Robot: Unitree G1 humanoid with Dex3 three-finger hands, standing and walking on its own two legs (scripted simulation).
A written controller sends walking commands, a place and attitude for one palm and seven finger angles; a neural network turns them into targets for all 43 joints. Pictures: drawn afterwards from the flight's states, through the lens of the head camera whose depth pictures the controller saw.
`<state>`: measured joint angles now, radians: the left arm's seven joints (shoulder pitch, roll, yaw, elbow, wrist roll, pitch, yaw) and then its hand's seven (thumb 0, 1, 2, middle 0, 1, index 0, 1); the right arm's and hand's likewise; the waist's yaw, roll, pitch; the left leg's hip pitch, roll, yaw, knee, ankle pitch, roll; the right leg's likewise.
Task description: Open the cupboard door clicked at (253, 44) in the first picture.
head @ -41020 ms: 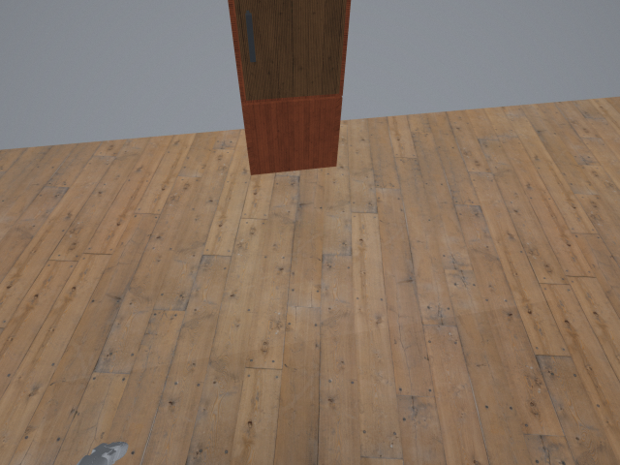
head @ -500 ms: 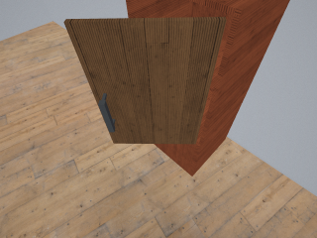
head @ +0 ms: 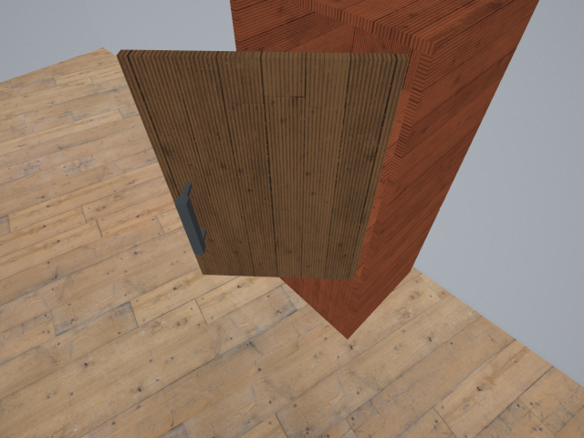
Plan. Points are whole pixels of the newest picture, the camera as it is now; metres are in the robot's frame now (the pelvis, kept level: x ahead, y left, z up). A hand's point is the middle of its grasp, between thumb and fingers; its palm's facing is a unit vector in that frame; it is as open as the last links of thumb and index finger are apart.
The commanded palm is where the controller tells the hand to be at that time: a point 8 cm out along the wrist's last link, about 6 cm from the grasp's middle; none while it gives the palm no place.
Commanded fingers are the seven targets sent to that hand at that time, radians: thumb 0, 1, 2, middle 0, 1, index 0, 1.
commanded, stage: come to a stop and stand still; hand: left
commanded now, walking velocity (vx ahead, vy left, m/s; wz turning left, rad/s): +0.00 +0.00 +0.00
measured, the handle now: (193, 220) +0.52 +0.24 -0.09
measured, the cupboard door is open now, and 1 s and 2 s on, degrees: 43 43 43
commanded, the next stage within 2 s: look again from close up in 0.02 s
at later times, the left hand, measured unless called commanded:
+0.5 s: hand out of the picture +0.00 +0.21 -0.18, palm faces +0.00 -0.98 -0.21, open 7.3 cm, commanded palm none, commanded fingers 0.00 0.90 0.90 -0.20 -0.30 -0.20 -0.30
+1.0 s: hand (133, 382) +0.19 +0.23 -0.02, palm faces +0.10 -0.99 -0.03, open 7.9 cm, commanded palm +0.09 +0.29 -0.07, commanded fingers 0.00 0.55 0.75 -0.23 -0.53 -0.23 -0.53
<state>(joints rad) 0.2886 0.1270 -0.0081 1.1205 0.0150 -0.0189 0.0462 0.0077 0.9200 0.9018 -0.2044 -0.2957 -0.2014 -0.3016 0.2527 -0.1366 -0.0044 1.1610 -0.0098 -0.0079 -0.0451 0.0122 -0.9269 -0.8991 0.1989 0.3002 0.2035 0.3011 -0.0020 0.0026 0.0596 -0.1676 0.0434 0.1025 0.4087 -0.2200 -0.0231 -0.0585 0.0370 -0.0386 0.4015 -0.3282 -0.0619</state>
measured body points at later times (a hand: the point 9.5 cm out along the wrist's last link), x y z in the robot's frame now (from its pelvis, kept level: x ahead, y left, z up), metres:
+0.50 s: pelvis -0.02 +0.04 -0.01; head -0.02 +0.04 +0.44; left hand +0.00 +0.26 -0.16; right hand +0.01 -0.19 -0.16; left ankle -0.01 +0.13 -0.74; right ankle -0.07 -0.07 -0.74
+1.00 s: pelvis -0.05 +0.05 -0.05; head -0.03 +0.05 +0.40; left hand +0.18 +0.28 -0.02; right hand +0.11 -0.20 -0.13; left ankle -0.01 +0.13 -0.74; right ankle -0.06 -0.07 -0.74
